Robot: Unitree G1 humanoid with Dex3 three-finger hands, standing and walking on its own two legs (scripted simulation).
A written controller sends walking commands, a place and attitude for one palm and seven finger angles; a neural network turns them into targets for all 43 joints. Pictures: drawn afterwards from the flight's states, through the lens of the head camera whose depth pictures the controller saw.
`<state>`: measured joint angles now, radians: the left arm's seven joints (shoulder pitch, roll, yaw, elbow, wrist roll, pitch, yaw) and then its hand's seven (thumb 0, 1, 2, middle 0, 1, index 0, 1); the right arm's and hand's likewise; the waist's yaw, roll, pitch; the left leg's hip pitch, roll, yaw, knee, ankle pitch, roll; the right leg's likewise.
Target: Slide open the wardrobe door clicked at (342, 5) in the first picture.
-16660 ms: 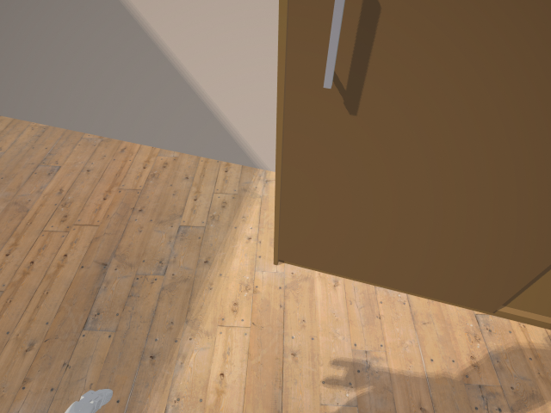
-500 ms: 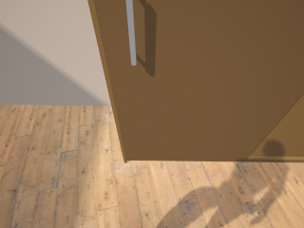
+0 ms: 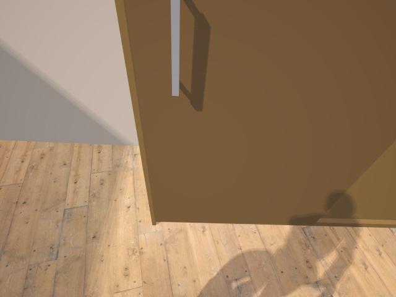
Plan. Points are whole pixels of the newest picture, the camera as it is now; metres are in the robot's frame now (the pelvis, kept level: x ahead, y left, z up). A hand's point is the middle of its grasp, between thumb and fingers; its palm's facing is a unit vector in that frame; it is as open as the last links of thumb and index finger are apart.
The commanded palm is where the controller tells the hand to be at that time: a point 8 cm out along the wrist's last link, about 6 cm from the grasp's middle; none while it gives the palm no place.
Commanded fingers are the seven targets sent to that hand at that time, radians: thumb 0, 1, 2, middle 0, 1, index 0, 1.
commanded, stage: shuffle to correct the standing spot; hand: left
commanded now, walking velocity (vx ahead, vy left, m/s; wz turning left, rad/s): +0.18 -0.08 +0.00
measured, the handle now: (176, 43) +0.57 +0.11 +0.24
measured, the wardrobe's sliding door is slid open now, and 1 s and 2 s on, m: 0.00 0.00 0.00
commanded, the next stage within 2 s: come to a stop and stand still in 0.32 s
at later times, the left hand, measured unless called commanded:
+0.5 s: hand out of the picture +0.15 +0.11 -0.16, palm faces +0.16 -0.96 -0.22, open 7.2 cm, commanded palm none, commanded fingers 0.00 0.90 0.90 -0.20 -0.30 -0.20 -0.30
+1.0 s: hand out of the picture +0.13 +0.08 -0.15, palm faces +0.16 -0.95 -0.27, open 7.3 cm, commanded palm none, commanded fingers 0.00 0.90 0.90 -0.20 -0.30 -0.20 -0.30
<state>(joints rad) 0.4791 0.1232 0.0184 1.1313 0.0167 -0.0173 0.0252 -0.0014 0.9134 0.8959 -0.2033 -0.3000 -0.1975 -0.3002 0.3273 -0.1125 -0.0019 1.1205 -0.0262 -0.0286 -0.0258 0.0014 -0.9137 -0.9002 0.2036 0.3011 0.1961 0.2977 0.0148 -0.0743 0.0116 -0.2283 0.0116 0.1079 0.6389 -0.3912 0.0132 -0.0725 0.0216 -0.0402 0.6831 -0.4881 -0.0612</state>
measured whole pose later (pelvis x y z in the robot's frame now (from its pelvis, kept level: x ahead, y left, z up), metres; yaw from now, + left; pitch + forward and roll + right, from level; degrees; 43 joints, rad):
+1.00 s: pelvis +0.13 -0.11 +0.01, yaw +6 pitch +0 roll +2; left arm 0.27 0.15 0.04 1.00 0.03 0.00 0.04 0.00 0.91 0.90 -0.20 -0.30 -0.20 -0.30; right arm 0.11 -0.16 -0.06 0.97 -0.01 0.06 -0.02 0.00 -0.91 -0.90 0.21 0.30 0.20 0.30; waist 0.03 0.02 0.10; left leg -0.40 0.02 0.05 0.89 -0.48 -0.02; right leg -0.26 -0.04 -0.10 0.61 -0.35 -0.05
